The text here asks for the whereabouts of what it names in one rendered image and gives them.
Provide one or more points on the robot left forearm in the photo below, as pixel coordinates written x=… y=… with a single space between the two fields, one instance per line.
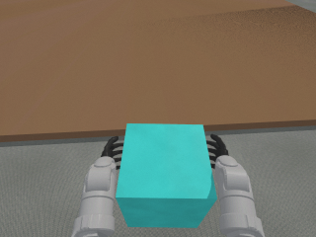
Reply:
x=95 y=218

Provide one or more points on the right robot hand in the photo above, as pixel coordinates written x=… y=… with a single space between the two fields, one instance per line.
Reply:
x=220 y=148

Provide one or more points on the left robot hand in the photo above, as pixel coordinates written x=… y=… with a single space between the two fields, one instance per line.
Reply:
x=110 y=146

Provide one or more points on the carton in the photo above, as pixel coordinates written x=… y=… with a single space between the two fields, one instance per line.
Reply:
x=165 y=178

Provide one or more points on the robot right forearm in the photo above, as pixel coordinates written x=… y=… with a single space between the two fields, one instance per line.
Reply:
x=238 y=214

